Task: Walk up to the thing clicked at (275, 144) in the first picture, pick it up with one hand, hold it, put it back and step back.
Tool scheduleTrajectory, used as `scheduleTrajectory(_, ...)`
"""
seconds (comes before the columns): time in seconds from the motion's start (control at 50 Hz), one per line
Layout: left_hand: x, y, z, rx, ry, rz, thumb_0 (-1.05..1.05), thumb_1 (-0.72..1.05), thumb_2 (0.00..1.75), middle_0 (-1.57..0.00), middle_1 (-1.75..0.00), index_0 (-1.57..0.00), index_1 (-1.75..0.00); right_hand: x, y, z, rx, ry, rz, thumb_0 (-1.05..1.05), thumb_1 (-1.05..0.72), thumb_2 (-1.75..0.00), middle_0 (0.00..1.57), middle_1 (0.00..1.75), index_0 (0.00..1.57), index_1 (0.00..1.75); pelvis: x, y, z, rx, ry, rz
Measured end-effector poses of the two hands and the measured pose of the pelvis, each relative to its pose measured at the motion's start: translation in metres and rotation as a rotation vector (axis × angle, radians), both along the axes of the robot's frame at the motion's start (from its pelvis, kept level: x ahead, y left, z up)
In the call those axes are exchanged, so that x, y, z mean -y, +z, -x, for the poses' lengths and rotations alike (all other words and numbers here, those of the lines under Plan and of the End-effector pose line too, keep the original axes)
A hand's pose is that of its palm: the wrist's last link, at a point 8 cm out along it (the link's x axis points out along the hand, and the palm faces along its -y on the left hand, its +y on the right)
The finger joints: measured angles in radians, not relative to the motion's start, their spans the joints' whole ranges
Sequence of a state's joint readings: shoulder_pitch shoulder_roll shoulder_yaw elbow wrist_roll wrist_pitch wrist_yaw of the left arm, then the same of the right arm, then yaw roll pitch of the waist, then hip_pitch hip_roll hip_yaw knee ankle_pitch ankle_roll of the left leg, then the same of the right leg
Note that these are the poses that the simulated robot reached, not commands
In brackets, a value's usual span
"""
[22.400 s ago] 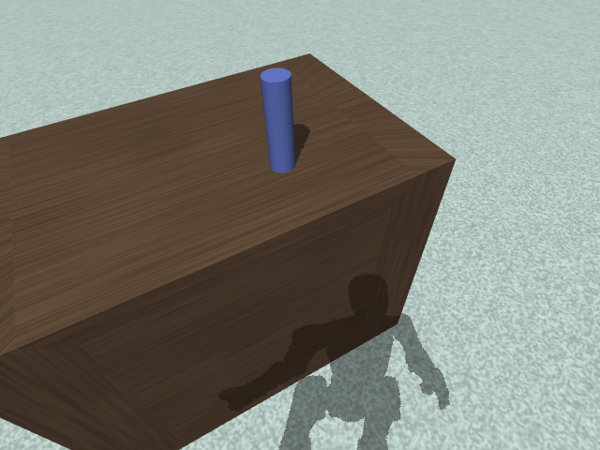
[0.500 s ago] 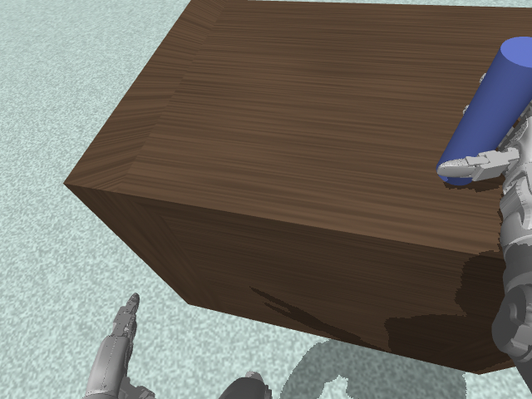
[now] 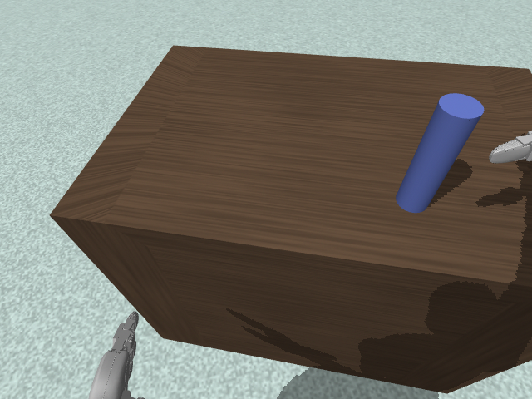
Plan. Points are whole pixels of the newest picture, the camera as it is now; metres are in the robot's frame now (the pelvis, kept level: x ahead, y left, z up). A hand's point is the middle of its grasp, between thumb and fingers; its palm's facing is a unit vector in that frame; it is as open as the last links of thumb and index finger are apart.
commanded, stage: sink last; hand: right
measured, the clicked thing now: (432, 160) +0.48 -0.19 +0.10
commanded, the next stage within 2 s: home in 1.20 s
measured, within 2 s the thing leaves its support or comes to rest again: neither
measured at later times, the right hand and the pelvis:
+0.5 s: hand out of the picture +0.34 -0.31 +0.15, palm faces +0.37 +0.86 -0.35, open 17.7 cm; pelvis +0.03 -0.01 +0.02, yaw +0 degrees
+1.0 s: hand out of the picture +0.15 -0.24 +0.16, palm faces +0.42 +0.83 -0.37, open 17.7 cm; pelvis -0.01 +0.02 +0.02, yaw -3 degrees
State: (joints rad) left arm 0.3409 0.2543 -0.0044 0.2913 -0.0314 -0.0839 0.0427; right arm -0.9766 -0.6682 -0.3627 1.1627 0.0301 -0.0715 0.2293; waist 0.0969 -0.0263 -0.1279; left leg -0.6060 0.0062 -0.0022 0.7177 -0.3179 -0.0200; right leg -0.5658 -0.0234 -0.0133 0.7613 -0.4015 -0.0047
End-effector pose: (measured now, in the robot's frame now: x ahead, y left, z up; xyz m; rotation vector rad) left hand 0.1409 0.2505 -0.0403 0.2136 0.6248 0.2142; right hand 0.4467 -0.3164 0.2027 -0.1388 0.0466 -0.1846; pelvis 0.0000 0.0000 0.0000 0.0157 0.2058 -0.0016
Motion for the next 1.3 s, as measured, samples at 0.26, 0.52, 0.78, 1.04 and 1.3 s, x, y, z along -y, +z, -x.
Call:
scheduleTrajectory(0.26, -0.005, -0.017, 0.016, -0.193, 0.0, 0.012, -0.01, -0.5, 0.05, -0.05, -0.05, -0.05, -0.05, 0.078, -0.012, 0.053, -0.045, -0.308, 0.153, -0.02, 0.59, -0.03, 0.06, 0.06, 0.07, 0.06, 0.003, 0.01, -0.008, 0.022, 0.001, -0.008)
scheduleTrajectory(0.52, 0.007, 0.023, -0.042, 0.075, -0.041, 0.063, -0.01, -0.51, 0.06, -0.05, -0.05, -0.05, -0.05, 0.025, -0.038, 0.157, 0.039, -0.173, 0.23, -0.02, 0.59, -0.04, 0.05, 0.06, 0.06, 0.06, 0.006, 0.017, -0.025, 0.118, -0.007, -0.008)
scheduleTrajectory(0.78, -0.016, -0.006, -0.02, -0.072, 0.039, 0.031, -0.01, -0.51, 0.06, -0.06, -0.05, -0.05, -0.05, -0.009, -0.009, 0.28, 0.114, -0.235, 0.374, -0.02, 0.6, -0.04, 0.06, 0.06, 0.06, 0.06, -0.003, 0.019, -0.009, 0.193, -0.036, 0.007)
scheduleTrajectory(1.04, -0.02, 0.002, -0.018, 0.014, -0.001, 0.039, -0.01, -0.5, 0.05, -0.05, -0.05, -0.05, -0.05, -0.041, -0.018, 0.335, 0.155, -0.226, 0.319, -0.02, 0.61, -0.04, 0.05, 0.07, 0.06, 0.06, -0.019, 0.02, 0.011, 0.249, -0.06, 0.029)
scheduleTrajectory(1.3, -0.027, -0.006, 0.01, -0.03, 0.008, 0.028, -0.01, -0.52, 0.06, -0.05, -0.05, -0.05, -0.05, -0.017, -0.021, 0.338, 0.147, -0.257, 0.399, -0.01, 0.59, -0.05, 0.05, 0.07, 0.06, 0.06, -0.02, 0.023, 0.027, 0.259, -0.045, 0.032)
